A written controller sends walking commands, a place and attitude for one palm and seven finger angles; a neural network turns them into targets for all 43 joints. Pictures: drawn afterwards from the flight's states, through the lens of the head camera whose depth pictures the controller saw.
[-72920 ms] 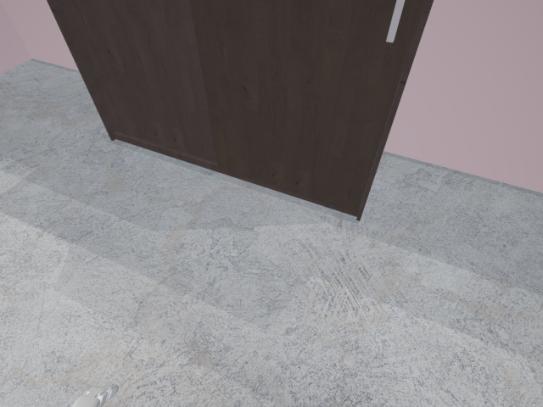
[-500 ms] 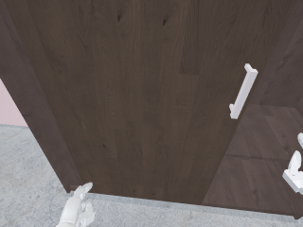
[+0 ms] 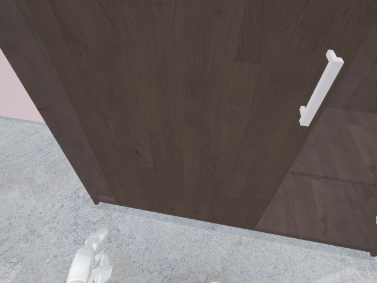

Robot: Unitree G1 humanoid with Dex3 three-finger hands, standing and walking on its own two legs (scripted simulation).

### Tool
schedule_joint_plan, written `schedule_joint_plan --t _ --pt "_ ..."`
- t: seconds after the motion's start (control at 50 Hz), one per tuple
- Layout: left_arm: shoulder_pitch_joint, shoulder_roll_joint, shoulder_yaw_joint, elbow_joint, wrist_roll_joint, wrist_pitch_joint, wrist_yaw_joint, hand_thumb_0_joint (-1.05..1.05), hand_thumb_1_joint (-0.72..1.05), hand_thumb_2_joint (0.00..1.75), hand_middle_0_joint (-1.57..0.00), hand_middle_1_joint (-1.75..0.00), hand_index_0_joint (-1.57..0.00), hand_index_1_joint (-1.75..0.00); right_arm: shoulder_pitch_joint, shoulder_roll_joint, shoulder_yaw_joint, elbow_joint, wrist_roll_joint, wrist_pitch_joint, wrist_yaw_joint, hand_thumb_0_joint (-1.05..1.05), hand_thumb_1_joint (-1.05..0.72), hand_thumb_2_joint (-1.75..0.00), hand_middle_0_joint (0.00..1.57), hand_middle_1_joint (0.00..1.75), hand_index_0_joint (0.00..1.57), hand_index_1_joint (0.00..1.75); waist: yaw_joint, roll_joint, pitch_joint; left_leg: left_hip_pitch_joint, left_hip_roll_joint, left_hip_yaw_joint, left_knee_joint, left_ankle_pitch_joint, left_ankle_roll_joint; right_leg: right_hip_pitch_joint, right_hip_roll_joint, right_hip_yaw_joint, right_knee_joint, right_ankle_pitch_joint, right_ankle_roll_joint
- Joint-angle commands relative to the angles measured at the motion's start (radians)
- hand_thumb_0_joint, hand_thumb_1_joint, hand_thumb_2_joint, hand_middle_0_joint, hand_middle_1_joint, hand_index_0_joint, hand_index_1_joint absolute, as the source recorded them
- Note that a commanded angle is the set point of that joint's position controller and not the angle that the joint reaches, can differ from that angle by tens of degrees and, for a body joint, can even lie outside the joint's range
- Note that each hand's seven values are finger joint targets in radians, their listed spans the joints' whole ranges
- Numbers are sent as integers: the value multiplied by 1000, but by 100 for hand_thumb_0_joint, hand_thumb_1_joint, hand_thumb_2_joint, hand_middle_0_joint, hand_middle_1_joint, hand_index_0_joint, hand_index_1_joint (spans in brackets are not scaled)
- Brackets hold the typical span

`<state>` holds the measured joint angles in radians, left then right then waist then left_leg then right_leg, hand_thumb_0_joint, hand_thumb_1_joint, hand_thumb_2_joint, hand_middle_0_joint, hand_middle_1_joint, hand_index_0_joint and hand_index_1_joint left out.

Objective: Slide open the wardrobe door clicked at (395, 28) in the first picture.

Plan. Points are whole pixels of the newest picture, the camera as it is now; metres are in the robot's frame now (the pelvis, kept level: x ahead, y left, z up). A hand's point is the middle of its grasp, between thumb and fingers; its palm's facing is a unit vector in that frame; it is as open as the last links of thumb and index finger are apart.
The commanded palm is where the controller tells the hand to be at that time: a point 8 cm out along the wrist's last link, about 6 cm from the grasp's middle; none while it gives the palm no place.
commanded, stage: step back with the hand held close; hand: right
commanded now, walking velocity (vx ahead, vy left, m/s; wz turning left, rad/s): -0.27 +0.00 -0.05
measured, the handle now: (316, 90) +0.50 -0.27 +0.17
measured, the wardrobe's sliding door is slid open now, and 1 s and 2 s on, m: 0.60 0.60 0.60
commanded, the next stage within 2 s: stop stepping back and stand still in 0.70 s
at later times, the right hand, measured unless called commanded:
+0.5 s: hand out of the picture +0.10 -0.30 +0.19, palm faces +0.50 +0.75 -0.44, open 7.4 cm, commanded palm +0.05 -0.33 +0.19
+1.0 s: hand out of the picture -0.03 -0.32 +0.18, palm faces +0.41 +0.76 -0.51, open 7.4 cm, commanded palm -0.08 -0.35 +0.19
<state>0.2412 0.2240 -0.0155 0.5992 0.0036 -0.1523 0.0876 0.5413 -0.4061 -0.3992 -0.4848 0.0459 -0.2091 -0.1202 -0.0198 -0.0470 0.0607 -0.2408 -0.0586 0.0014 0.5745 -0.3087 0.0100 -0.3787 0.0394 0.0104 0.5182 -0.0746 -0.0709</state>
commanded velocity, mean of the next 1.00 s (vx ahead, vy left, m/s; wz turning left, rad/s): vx -0.18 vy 0.00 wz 0.01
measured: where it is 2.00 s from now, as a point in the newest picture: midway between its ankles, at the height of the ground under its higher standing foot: outside the picture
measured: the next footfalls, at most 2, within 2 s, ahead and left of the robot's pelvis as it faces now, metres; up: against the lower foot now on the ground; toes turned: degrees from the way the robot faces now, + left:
left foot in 0.46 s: -0.05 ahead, +0.08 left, +0.00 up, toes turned -4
right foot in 0.64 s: -0.03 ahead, -0.17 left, +0.00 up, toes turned -5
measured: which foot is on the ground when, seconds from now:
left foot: down 0.00-0.26, up 0.28-0.44, down 0.46-0.66, up 0.68-0.90, down 0.92-1.00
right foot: down 0.00-0.46, up 0.48-0.62, down 0.64-0.92, up 0.94-1.00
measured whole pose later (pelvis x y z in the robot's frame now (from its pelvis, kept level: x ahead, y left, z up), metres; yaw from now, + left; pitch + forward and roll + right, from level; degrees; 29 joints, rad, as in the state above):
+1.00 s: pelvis -0.21 -0.05 +0.01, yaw -1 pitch -1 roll +0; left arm 0.20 0.19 -0.01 0.63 0.01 -0.10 0.06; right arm 0.61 -0.47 -0.44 -0.59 0.08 -0.15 -0.16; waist -0.03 0.02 0.07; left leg -0.23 -0.03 0.02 0.53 -0.29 0.05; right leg -0.49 -0.02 -0.02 0.76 -0.31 0.02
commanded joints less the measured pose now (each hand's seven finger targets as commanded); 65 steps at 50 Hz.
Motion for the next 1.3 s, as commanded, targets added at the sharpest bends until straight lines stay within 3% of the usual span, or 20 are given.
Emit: schedule_joint_plan --t 0.0,0.14,0.2,0.26,0.3,0.38,0.4,0.44,0.46,0.52,0.58,0.66,0.76,0.84,0.92,1.04,1.12,1.16,1.22,1.28 --pt "-101 133 53 -165 -9 -57 1 0 90 90 -20 -30 -20 -30 2 -173 -152 -202 8 -74 -33 0 -90 -90 20 30 20 30 -13 -11 -158 134 54 -44 -104 -55 20 -61 -151 184 -250 -417 10" --pt "-94 120 51 -115 -12 -40 3 0 90 90 -20 -30 -20 -30 -62 -180 -121 -215 11 -57 -69 0 -90 -90 20 30 20 30 15 133 -115 -235 276 -187 -211 -79 113 126 -74 97 144 -260 53" --pt "-123 127 44 -128 -13 -40 12 0 90 90 -20 -30 -20 -30 -60 -202 -146 -262 17 -64 -69 0 -90 -90 20 30 20 30 11 18 -92 -242 175 -98 -95 -111 66 79 -126 180 -9 -319 34" --pt "-151 151 52 -152 6 -51 17 0 90 90 -20 -30 -20 -30 -105 -234 -202 -319 -4 -86 -63 0 -90 -90 20 30 20 30 -20 -325 -100 126 -56 28 344 -173 -7 -302 -286 431 -513 -807 -5" --pt "-121 119 69 -130 11 -51 -4 0 90 90 -20 -30 -20 -30 -65 -217 -192 -261 10 -86 -50 0 -90 -90 20 30 20 30 -27 -168 -161 106 -62 36 396 -207 13 -183 -253 321 -479 -621 50" --pt "-126 97 62 -149 -1 -53 -33 0 90 90 -20 -30 -20 -30 20 -184 -151 -250 40 -77 -45 0 -90 -90 20 30 20 30 -20 -181 -182 131 -43 70 -15 -246 47 -29 -186 143 -393 -445 109" --pt "-137 100 62 -149 2 -43 -38 0 90 90 -20 -30 -20 -30 -4 -196 -148 -271 41 -76 -45 0 -90 -90 20 30 20 30 -18 -120 -168 95 6 27 -183 -216 73 6 -142 82 -279 -423 142" --pt "-147 87 59 -122 7 -14 -41 0 90 90 -20 -30 -20 -30 -78 -245 -165 -292 41 -88 -58 0 -90 -90 20 30 20 30 -12 259 -115 -318 423 -447 -476 -226 205 170 -29 15 403 -285 142" --pt "-137 97 64 -105 13 -15 -42 0 90 90 -20 -30 -20 -30 -129 -230 -156 -304 33 -78 -62 0 -90 -90 20 30 20 30 -9 266 -114 -324 454 -443 -408 -32 260 74 -2 58 572 -381 132" --pt "-162 71 27 -112 5 4 -21 0 90 90 -20 -30 -20 -30 -196 -203 -105 -243 18 -36 -60 0 -90 -90 20 30 20 30 17 169 -65 -68 344 -214 -173 567 143 -28 -75 19 348 -356 97" --pt "-152 86 36 -93 2 14 17 0 90 90 -20 -30 -20 -30 -182 -198 -99 -209 -3 -9 -62 0 -90 -90 20 30 20 30 14 46 -113 -3 251 -131 -24 694 47 115 -77 -29 -22 22 79" --pt "-153 103 64 -157 4 -10 -4 0 90 90 -20 -30 -20 -30 -16 -220 -163 -289 26 -28 -38 0 -90 -90 20 30 20 30 -24 -225 -264 -183 25 -42 297 -233 -39 307 -377 232 -144 762 -64" --pt "-154 105 78 -160 4 -24 -31 0 90 90 -20 -30 -20 -30 58 -218 -189 -396 33 -16 -39 0 -90 -90 20 30 20 30 -13 -144 -276 -36 17 -8 246 -151 -39 166 -327 136 -187 330 -53" --pt "-136 107 70 -175 2 -20 -25 0 90 90 -20 -30 -20 -30 99 -226 -202 -322 46 -2 -57 0 -90 -90 20 30 20 30 7 -181 -187 175 2 77 -26 -130 2 -56 -236 74 -301 -458 24" --pt "-122 89 56 -138 9 3 -18 0 90 90 -20 -30 -20 -30 -14 -254 -196 -269 41 5 -70 0 -90 -90 20 30 20 30 13 244 -104 -158 406 -413 -428 -314 208 1 -58 7 393 -289 110" --pt "-113 104 54 -78 0 -14 10 0 90 90 -20 -30 -20 -30 -117 -175 -94 -151 0 7 -85 0 -90 -90 20 30 20 30 39 130 -48 -151 260 -160 -275 -329 103 141 -62 -68 66 -347 46" --pt "-127 129 47 -95 -2 -20 15 0 90 90 -20 -30 -20 -30 -107 -206 -130 -222 -3 -29 -79 0 -90 -90 20 30 20 30 29 -201 -29 -130 46 57 76 -182 6 70 -277 297 -308 -640 -51" --pt "-148 122 55 -103 5 -21 16 0 90 90 -20 -30 -20 -30 -124 -246 -166 -270 -21 -38 -73 0 -90 -90 20 30 20 30 19 -314 -1 13 19 65 185 -143 9 -135 -280 306 -401 -830 -54" --pt "-129 115 54 -98 7 -30 -4 0 90 90 -20 -30 -20 -30 -49 -184 -131 -228 -16 -30 -70 0 -90 -90 20 30 20 30 14 -166 -26 170 21 82 -51 -133 25 -174 -200 140 -256 -686 -8" --pt "-106 91 64 -90 8 -21 -19 0 90 90 -20 -30 -20 -30 -59 -201 -147 -195 -1 -29 -67 0 -90 -90 20 30 20 30 18 267 -53 126 337 -452 -351 -357 193 -229 -56 -48 320 -372 59"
